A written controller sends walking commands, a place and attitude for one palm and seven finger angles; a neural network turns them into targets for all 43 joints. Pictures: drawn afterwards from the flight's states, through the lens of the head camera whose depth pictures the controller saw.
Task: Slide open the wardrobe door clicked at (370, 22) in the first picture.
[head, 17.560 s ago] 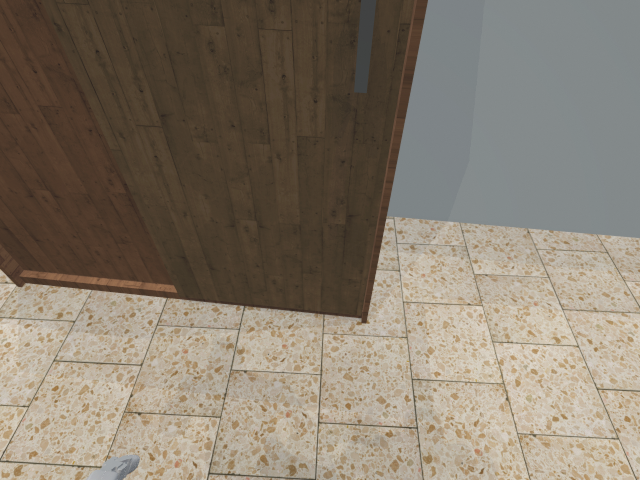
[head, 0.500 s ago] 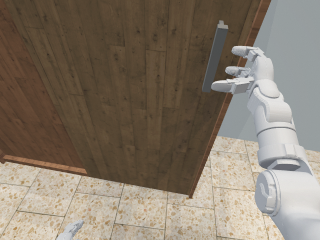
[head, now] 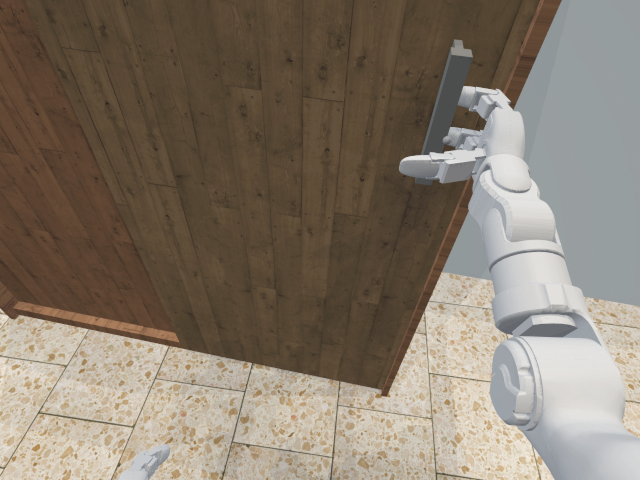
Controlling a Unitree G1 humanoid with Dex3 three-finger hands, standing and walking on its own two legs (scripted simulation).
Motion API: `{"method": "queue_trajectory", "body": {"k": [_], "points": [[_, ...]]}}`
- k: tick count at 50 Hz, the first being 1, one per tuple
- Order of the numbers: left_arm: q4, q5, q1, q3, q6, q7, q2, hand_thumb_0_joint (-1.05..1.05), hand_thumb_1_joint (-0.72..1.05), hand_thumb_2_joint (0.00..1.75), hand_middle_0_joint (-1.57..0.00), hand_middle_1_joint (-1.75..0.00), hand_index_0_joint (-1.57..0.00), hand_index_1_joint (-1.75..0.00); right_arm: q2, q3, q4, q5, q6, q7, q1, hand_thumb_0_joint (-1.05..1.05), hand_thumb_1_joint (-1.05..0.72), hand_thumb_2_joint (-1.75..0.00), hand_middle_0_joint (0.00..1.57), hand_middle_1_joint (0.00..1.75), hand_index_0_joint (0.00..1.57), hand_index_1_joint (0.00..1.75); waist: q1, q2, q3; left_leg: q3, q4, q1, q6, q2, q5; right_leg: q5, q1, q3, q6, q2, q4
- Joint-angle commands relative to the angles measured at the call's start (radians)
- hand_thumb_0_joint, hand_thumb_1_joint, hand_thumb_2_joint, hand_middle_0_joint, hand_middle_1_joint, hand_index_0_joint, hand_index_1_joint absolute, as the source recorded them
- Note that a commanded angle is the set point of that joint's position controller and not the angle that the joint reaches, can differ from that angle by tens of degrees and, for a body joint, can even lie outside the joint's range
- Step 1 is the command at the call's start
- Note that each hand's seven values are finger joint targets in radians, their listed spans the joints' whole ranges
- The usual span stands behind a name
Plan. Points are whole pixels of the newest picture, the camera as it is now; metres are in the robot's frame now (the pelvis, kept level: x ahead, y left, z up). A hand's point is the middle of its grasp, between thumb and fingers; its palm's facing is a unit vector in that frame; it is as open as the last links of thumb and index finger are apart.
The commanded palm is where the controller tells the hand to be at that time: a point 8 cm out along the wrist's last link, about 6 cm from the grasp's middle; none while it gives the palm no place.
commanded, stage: feel for the door with the fingertips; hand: right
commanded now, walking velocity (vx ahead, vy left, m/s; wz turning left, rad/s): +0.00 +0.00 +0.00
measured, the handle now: (439, 116) +0.53 -0.09 +0.22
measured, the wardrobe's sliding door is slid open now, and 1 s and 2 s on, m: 0.00 0.00 0.00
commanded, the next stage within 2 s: slide the fingers in behind the handle in 0.52 s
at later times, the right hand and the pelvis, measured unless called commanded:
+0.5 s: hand (464, 135) +0.47 -0.12 +0.23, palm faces +0.13 +0.99 +0.00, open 14.0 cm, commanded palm +0.46 -0.17 +0.23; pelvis -0.01 +0.00 +0.00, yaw -1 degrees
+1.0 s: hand (453, 135) +0.48 -0.10 +0.22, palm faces +0.09 +1.00 +0.01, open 13.9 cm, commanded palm +0.45 -0.15 +0.23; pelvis -0.02 -0.01 -0.01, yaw +0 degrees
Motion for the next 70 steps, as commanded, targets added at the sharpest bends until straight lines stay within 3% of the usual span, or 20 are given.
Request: {"method": "queue_trajectory", "body": {"k": [1,7,12,17,24,27,30,32,36,38,40,45,47,50,54,59,62,65,67,70], "points": [[-0.111,0.004,-0.042,0.037,-0.039,0.009,0.131,0.00,0.90,0.90,-0.20,-0.30,-0.20,-0.30,-0.198,-0.036,-0.190,-0.004,-0.063,0.000,-0.598,0.00,0.50,-0.30,0.30,1.20,0.30,1.20,0.008,0.096,-0.307,-0.004,-0.029,0.157,0.009,-0.027,0.219,0.237,0.031,0.006,-0.038,0.040,-0.031],[-0.117,0.007,-0.026,0.041,-0.040,0.006,0.139,0.00,0.90,0.90,-0.20,-0.30,-0.20,-0.30,-0.246,-0.070,-0.159,-0.009,-0.095,0.015,-0.557,0.00,0.50,-0.30,0.30,1.20,0.30,1.20,-0.008,0.111,-0.331,-0.012,-0.025,0.190,0.010,-0.024,0.255,0.258,0.020,0.003,-0.041,0.043,-0.030],[-0.116,0.000,-0.017,0.042,-0.042,0.003,0.144,0.00,0.90,0.90,-0.20,-0.30,-0.20,-0.30,-0.228,-0.043,-0.105,-0.014,-0.103,0.036,-0.584,0.00,0.50,-0.30,0.30,1.20,0.30,1.20,0.015,0.089,-0.279,-0.014,-0.039,0.141,0.008,-0.024,0.186,0.197,0.004,0.002,-0.042,0.042,-0.031],[-0.110,-0.002,-0.001,0.047,-0.055,0.005,0.146,0.00,0.90,0.90,-0.20,-0.30,-0.20,-0.30,-0.244,-0.037,-0.131,0.000,-0.144,0.056,-0.680,0.00,0.50,-0.30,0.30,1.20,0.30,1.20,0.030,0.043,-0.329,-0.017,-0.033,0.132,0.010,-0.025,0.180,0.193,0.026,0.007,-0.042,0.045,-0.018],[-0.075,0.001,0.040,0.044,-0.076,0.000,0.154,0.00,0.90,0.90,-0.20,-0.30,-0.20,-0.30,-0.256,-0.043,0.004,-0.006,-0.178,0.050,-0.754,0.00,0.50,-0.30,0.30,1.20,0.30,1.20,0.058,0.044,-0.300,-0.013,-0.031,0.071,0.008,-0.026,0.115,0.139,-0.010,0.019,-0.038,0.044,-0.013],[-0.063,0.006,0.069,0.044,-0.074,-0.003,0.169,0.00,0.90,0.90,-0.20,-0.30,-0.20,-0.30,-0.319,-0.084,0.097,-0.018,-0.188,0.044,-0.760,0.00,0.50,-0.30,0.30,1.20,0.30,1.20,0.058,0.085,-0.294,-0.012,-0.030,0.066,0.006,-0.025,0.089,0.118,-0.044,0.022,-0.036,0.043,-0.016],[-0.058,0.014,0.095,0.045,-0.082,-0.011,0.168,0.00,0.90,0.90,-0.20,-0.30,-0.20,-0.30,-0.320,-0.083,0.132,-0.034,-0.217,0.034,-0.820,0.00,0.50,-0.30,0.30,1.20,0.30,1.20,0.079,0.061,-0.304,-0.014,-0.017,0.045,0.005,-0.023,0.099,0.117,-0.057,0.022,-0.036,0.043,-0.003],[-0.056,0.016,0.109,0.049,-0.084,-0.016,0.175,0.00,0.90,0.90,-0.20,-0.30,-0.20,-0.30,-0.332,-0.088,0.163,-0.047,-0.237,0.036,-0.804,0.00,0.50,-0.30,0.30,1.20,0.30,1.20,0.081,0.091,-0.301,-0.011,-0.012,0.035,0.005,-0.024,0.087,0.109,-0.069,0.027,-0.036,0.042,0.003],[-0.061,0.017,0.120,0.050,-0.096,-0.024,0.168,0.00,0.90,0.90,-0.20,-0.30,-0.20,-0.30,-0.276,-0.051,0.164,-0.043,-0.267,0.043,-0.828,0.00,0.50,-0.30,0.30,1.20,0.30,1.20,0.094,0.048,-0.303,-0.011,-0.005,0.007,0.007,-0.026,0.064,0.081,-0.066,0.027,-0.034,0.041,0.010],[-0.065,0.018,0.122,0.054,-0.101,-0.026,0.171,0.00,0.90,0.90,-0.20,-0.30,-0.20,-0.30,-0.295,-0.063,0.144,-0.039,-0.282,0.047,-0.819,0.00,0.50,-0.30,0.30,1.20,0.30,1.20,0.083,0.055,-0.336,-0.012,0.002,0.025,0.008,-0.027,0.074,0.093,-0.058,0.029,-0.036,0.041,0.012],[-0.072,0.013,0.113,0.051,-0.105,-0.026,0.165,0.00,0.90,0.90,-0.20,-0.30,-0.20,-0.30,-0.259,-0.035,0.118,-0.033,-0.285,0.055,-0.817,0.00,0.50,-0.30,0.30,1.20,0.30,1.20,0.082,0.025,-0.332,-0.009,0.004,0.017,0.011,-0.029,0.063,0.083,-0.050,0.029,-0.034,0.041,0.010],[-0.083,0.009,0.101,0.053,-0.116,-0.027,0.167,0.00,0.90,0.90,-0.20,-0.30,-0.20,-0.30,-0.248,-0.039,0.065,-0.006,-0.273,0.057,-0.756,0.00,0.50,-0.30,0.30,1.20,0.30,1.20,0.057,0.048,-0.350,-0.006,0.000,0.039,0.013,-0.035,0.052,0.080,-0.047,0.031,-0.034,0.038,-0.001],[-0.079,0.008,0.100,0.053,-0.115,-0.027,0.167,0.00,0.90,0.90,-0.20,-0.30,-0.20,-0.30,-0.233,-0.031,0.071,-0.008,-0.257,0.054,-0.730,0.00,0.50,-0.30,0.30,1.20,0.30,1.20,0.055,0.061,-0.319,-0.003,-0.004,0.034,0.013,-0.036,0.043,0.074,-0.056,0.032,-0.033,0.036,-0.006],[-0.088,0.008,0.080,0.054,-0.117,-0.031,0.161,0.00,0.90,0.90,-0.20,-0.30,-0.20,-0.30,-0.218,-0.032,0.004,-0.004,-0.238,0.033,-0.713,0.00,0.50,-0.30,0.30,1.20,0.30,1.20,0.044,0.035,-0.327,-0.003,-0.005,0.044,0.014,-0.037,0.059,0.094,-0.043,0.026,-0.032,0.036,-0.010],[-0.092,0.012,0.068,0.051,-0.101,-0.027,0.160,0.00,0.90,0.90,-0.20,-0.30,-0.20,-0.30,-0.292,-0.097,-0.033,-0.007,-0.215,0.004,-0.677,0.00,0.50,-0.30,0.30,1.20,0.30,1.20,0.021,0.079,-0.348,-0.007,-0.005,0.093,0.012,-0.035,0.110,0.150,-0.050,0.015,-0.036,0.034,-0.010],[-0.104,0.013,0.044,0.053,-0.094,-0.030,0.148,0.00,0.90,0.90,-0.20,-0.30,-0.20,-0.30,-0.234,-0.048,-0.117,-0.030,-0.206,-0.021,-0.671,0.00,0.50,-0.30,0.30,1.20,0.30,1.20,0.020,0.039,-0.357,-0.007,0.003,0.107,0.016,-0.036,0.176,0.210,-0.008,0.008,-0.033,0.032,-0.008],[-0.107,0.009,0.036,0.057,-0.080,-0.026,0.153,0.00,0.90,0.90,-0.20,-0.30,-0.20,-0.30,-0.224,-0.049,-0.115,-0.019,-0.182,-0.006,-0.608,0.00,0.50,-0.30,0.30,1.20,0.30,1.20,0.011,0.086,-0.375,-0.006,0.004,0.143,0.016,-0.038,0.230,0.252,0.005,0.004,-0.033,0.032,-0.006],[-0.109,0.001,0.018,0.054,-0.073,-0.024,0.142,0.00,0.90,0.90,-0.20,-0.30,-0.20,-0.30,-0.140,0.004,-0.133,-0.002,-0.141,0.007,-0.620,0.00,0.50,-0.30,0.30,1.20,0.30,1.20,0.031,0.067,-0.338,-0.003,-0.006,0.119,0.012,-0.036,0.238,0.247,0.020,0.002,-0.035,0.033,-0.007],[-0.113,0.001,0.011,0.055,-0.065,-0.022,0.145,0.00,0.90,0.90,-0.20,-0.30,-0.20,-0.30,-0.149,-0.010,-0.145,0.002,-0.116,0.009,-0.581,0.00,0.50,-0.30,0.30,1.20,0.30,1.20,0.012,0.083,-0.345,-0.002,-0.006,0.139,0.014,-0.036,0.256,0.270,0.025,0.003,-0.035,0.036,-0.009],[-0.117,-0.001,-0.009,0.050,-0.059,-0.017,0.132,0.00,0.90,0.90,-0.20,-0.30,-0.20,-0.30,-0.104,0.009,-0.173,0.014,-0.093,0.005,-0.595,0.00,0.50,-0.30,0.30,1.20,0.30,1.20,0.019,0.085,-0.327,0.001,-0.007,0.131,0.011,-0.035,0.262,0.268,0.031,0.001,-0.038,0.039,-0.005]]}}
